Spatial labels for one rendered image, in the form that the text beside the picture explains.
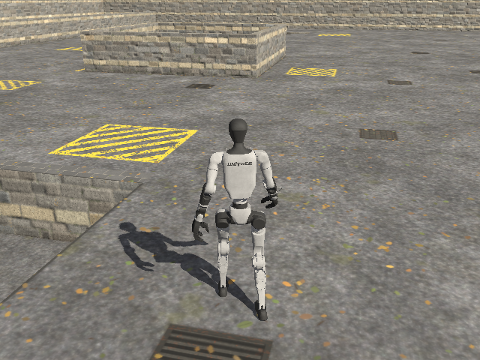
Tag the robot right upper arm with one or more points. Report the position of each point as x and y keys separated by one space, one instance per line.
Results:
x=265 y=166

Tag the right robot forearm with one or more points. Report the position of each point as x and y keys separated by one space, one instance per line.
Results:
x=272 y=192

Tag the left robot hand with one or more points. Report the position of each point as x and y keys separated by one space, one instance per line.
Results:
x=195 y=229

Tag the right robot hand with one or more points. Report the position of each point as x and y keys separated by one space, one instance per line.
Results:
x=273 y=204

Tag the robot left upper arm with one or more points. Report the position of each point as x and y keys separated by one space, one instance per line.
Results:
x=212 y=171

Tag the left robot forearm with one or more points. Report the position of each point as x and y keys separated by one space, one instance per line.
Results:
x=203 y=205

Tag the left robot foot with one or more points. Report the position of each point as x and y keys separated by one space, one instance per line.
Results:
x=223 y=291

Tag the humanoid robot torso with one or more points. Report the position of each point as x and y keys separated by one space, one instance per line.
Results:
x=239 y=178

